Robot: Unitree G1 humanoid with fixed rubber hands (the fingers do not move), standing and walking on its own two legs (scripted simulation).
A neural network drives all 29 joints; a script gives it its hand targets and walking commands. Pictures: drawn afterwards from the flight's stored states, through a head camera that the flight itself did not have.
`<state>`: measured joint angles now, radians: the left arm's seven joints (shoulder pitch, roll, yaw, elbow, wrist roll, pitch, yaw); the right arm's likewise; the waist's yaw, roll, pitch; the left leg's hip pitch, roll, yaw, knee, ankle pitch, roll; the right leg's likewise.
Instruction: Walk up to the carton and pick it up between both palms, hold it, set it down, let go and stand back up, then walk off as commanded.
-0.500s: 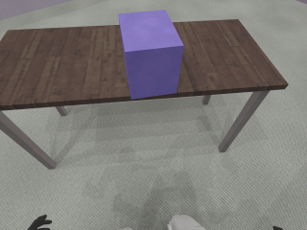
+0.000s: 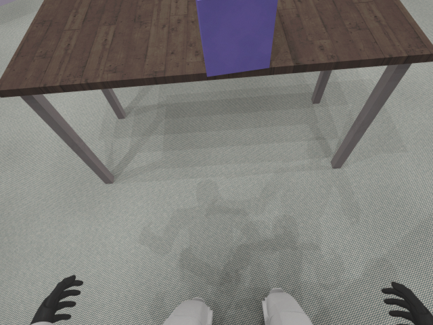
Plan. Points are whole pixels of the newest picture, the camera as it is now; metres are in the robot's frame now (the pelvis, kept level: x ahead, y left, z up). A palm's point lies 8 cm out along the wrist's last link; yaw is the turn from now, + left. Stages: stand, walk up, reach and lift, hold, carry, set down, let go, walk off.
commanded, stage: walk off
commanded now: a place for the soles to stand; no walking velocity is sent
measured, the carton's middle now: (230, 12) +0.86 -0.02 +0.05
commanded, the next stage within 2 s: stand in 0.96 s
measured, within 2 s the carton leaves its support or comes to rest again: neither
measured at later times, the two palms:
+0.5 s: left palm out of the picture -0.10 +0.30 -0.08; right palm out of the picture -0.05 -0.35 -0.09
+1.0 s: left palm out of the picture -0.14 +0.32 -0.07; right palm out of the picture -0.19 -0.32 -0.09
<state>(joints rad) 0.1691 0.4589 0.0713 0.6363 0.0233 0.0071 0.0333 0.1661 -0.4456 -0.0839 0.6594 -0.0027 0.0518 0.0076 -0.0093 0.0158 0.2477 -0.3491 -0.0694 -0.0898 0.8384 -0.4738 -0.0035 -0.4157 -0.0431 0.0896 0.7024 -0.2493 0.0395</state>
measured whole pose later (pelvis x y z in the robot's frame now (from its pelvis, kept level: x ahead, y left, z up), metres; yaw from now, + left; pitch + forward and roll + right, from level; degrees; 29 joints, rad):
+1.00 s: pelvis -0.26 +0.00 +0.01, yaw -2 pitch -3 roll +1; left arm 0.21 0.42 0.09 0.82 0.01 0.00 -0.01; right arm 0.25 -0.40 -0.05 0.83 -0.02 0.00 0.01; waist -0.02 -0.01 0.09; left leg -0.25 0.00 -0.06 0.63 -0.33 -0.04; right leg -0.29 0.05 0.07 0.65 -0.32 -0.03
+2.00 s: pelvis -0.23 +0.02 +0.03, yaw +0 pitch -2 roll +0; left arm 0.06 0.39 0.02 1.08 0.01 -0.03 -0.01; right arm 0.07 -0.40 0.00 1.06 0.00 -0.02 0.00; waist 0.00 0.01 0.06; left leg -0.11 -0.01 -0.07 0.35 -0.21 -0.01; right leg -0.14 0.02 0.04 0.34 -0.17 0.00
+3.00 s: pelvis -0.23 +0.03 +0.03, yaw +1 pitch -1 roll +0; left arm 0.07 0.38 0.02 1.09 0.01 -0.02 0.00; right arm 0.09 -0.39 -0.01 1.07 -0.01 -0.01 0.00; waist 0.00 0.00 0.06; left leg -0.10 -0.02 -0.07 0.32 -0.19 0.00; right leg -0.13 -0.01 0.03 0.32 -0.17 0.02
